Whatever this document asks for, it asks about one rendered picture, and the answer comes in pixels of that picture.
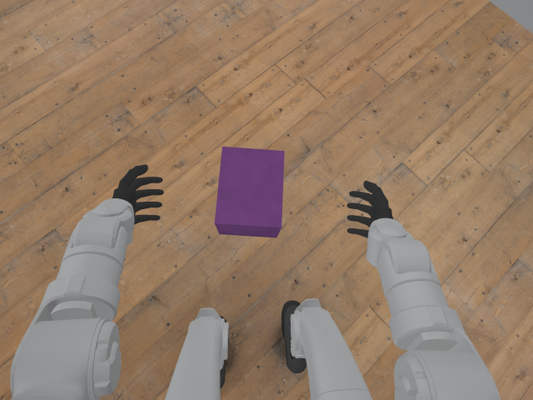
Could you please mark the right robot upper arm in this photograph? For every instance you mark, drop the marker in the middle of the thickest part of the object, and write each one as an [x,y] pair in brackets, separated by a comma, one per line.
[442,375]

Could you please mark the robot right forearm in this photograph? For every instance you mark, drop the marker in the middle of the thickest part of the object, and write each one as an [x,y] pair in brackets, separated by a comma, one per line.
[420,316]

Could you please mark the carton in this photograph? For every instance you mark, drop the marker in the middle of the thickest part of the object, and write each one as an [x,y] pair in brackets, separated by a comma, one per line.
[250,192]

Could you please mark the robot right hand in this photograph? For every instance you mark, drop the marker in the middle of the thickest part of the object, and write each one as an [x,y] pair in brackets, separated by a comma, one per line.
[379,207]

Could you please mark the left robot upper arm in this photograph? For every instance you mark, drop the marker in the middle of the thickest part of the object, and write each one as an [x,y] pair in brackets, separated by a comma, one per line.
[76,359]

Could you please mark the robot left foot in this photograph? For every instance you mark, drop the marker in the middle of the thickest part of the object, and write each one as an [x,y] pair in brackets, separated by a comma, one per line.
[222,372]

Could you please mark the right robot shin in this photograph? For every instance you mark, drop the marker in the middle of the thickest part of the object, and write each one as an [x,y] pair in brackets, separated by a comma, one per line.
[309,303]

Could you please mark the robot left forearm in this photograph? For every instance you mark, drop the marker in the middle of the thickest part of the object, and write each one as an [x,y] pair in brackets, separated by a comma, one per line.
[87,281]

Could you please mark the robot left hand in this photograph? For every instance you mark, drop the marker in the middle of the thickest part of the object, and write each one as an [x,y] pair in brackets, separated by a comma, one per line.
[127,191]

